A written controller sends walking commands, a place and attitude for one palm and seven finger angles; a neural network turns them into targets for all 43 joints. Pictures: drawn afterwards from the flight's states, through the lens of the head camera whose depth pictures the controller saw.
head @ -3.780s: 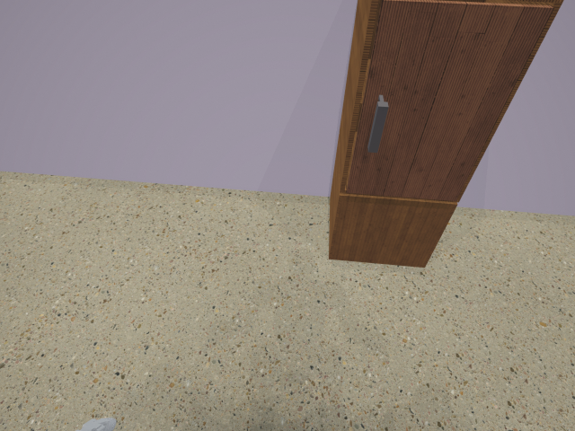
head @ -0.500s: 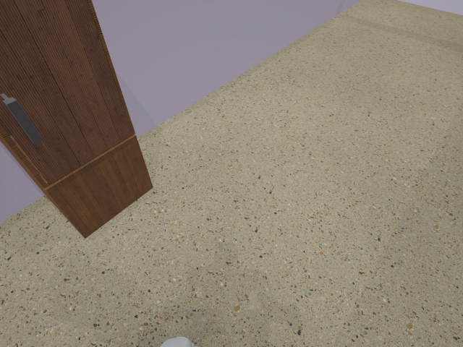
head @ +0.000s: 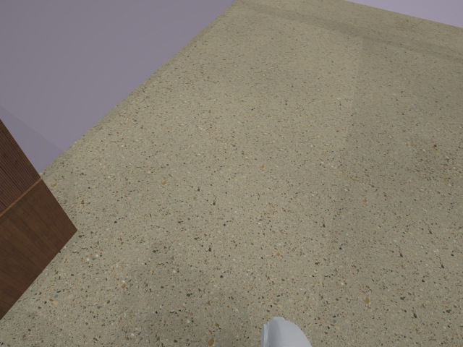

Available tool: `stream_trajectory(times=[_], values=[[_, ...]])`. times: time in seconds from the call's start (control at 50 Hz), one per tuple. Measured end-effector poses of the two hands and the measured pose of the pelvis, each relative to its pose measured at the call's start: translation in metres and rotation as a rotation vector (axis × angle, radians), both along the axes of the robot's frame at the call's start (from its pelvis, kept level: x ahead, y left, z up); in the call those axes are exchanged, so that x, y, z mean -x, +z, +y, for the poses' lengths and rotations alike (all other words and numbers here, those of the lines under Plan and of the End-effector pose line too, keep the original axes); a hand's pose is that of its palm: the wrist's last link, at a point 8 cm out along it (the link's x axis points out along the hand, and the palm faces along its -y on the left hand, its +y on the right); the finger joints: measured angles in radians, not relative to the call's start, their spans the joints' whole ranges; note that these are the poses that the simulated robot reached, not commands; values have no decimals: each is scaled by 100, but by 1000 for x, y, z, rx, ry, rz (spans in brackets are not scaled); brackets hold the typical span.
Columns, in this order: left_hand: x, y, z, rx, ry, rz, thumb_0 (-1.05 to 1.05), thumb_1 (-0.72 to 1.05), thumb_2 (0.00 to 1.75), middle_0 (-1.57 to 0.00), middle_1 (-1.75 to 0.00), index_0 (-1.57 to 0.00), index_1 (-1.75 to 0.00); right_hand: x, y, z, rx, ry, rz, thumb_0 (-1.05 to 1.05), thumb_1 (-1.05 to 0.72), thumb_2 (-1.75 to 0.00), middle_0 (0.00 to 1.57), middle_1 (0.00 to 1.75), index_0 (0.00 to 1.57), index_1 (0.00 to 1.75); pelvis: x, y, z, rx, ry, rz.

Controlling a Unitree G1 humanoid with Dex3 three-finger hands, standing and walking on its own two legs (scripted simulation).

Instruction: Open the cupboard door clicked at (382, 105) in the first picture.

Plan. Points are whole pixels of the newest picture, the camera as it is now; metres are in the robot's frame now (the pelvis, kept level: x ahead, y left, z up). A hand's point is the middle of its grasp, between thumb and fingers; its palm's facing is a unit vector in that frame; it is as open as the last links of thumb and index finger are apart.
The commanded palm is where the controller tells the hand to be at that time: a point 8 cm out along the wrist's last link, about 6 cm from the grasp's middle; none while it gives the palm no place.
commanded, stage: walk to a spot facing it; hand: left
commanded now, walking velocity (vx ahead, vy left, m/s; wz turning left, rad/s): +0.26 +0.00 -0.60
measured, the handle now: out of the picture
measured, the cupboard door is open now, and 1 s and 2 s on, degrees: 0 0 0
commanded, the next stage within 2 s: none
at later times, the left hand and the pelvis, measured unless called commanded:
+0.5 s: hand (167, 267) +0.31 +0.15 -0.16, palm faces -0.24 -0.94 -0.24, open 7.4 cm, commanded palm none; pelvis +0.17 -0.02 -0.01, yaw -16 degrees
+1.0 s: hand (156, 232) +0.39 +0.19 -0.18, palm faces -0.50 -0.84 -0.20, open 7.4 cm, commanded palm none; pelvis +0.23 +0.04 +0.00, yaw -35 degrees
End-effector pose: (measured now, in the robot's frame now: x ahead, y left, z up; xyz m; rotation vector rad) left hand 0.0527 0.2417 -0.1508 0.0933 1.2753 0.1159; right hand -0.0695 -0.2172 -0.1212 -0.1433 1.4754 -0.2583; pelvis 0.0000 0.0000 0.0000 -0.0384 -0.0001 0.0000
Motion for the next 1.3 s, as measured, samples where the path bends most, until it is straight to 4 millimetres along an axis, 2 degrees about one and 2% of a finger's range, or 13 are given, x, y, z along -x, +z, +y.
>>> stream_trajectory(times=[0.14, 0.2, 0.24, 0.38, 0.46, 0.56, 0.66, 0.72, 0.82, 0.96, 1.06, 1.2, 1.3], values=[[-136, -9, -41, 15, -180, -76, 1, 91, 90, -19, -30, -19, -30, 14, -12, 20, -61, -167, 172, 1, -90, -90, 20, 30, 20, 30, -61, -17, -11, -7, -83, 7], [-191, -15, -61, 5, -229, -156, 1, 91, 90, -19, -30, -20, -30, 0, -24, 16, -91, -223, 218, 1, -90, -90, 20, 30, 20, 30, -93, -30, -25, -27, -115, 0], [-214, -15, -68, -7, -234, -196, 0, 91, 90, -19, -30, -20, -30, -25, -33, 5, -90, -239, 201, 1, -90, -90, 20, 30, 20, 30, -107, -34, -31, -32, -141, -7], [-240, 7, -63, -74, -272, -133, 0, 90, 90, -20, -30, -20, -30, -184, -33, -44, -9, -185, -167, 1, -91, -90, 20, 30, 20, 30, -143, -15, -32, -40, -213, -20], [-251, 17, -52, -96, -299, -102, 0, 90, 90, -20, -30, -20, -30, -261, -20, -56, 18, -155, -350, 0, -91, -90, 20, 30, 19, 30, -160, -9, -23, -49, -262, -4], [-266, 19, -34, -100, -308, -84, 0, 90, 90, -20, -30, -20, -30, -314, -7, -52, 38, -137, -439, 0, -91, -90, 20, 30, 19, 30, -181, -7, -8, -52, -319, 10], [-284, 5, -8, -88, -311, -59, 0, 90, 90, -20, -30, -20, -30, -334, -1, -36, 76, -144, -439, 0, -91, -90, 20, 30, 20, 30, -203, -12, 14, -35, -366, 20], [-298, -7, 8, -78, -320, -37, 0, 90, 90, -20, -30, -20, -30, -329, 1, -23, 107, -161, -420, 0, -90, -90, 20, 30, 20, 30, -214, -16, 26, -36, -402, 11], [-319, -4, 19, -73, -408, 8, 1, 90, 90, -19, -30, -20, -30, -296, 12, -3, 131, -251, -355, 0, -90, -90, 20, 30, 20, 30, -226, -5, 38, -7, -485, -1], [-351, 4, 7, -78, -523, 27, 1, 91, 90, -19, -30, -20, -30, -234, 9, 23, 125, -425, -255, 1, -90, -90, 20, 30, 20, 30, -234, 1, 42, 1, -582, 4], [-378, 9, -31, -76, -632, 1, 1, 91, 90, -19, -30, -19, -30, -182, -3, 40, 88, -560, -174, 1, -90, -90, 20, 30, 20, 30, -231, -1, 35, -9, -656, 2], [-414, 16, -120, -81, -824, -154, 1, 91, 90, -19, -30, -20, -30, -110, -40, 50, 15, -737, -97, 1, -90, -90, 20, 30, 20, 30, -216, -19, 9, -48, -760, -4], [-417, 32, -158, -81, -875, -229, 0, 90, 90, -20, -30, -20, -30, -93, -44, 40, 5, -788, -76, 1, -91, -90, 20, 30, 19, 30, -209, -14, -1, -51, -804, -21]])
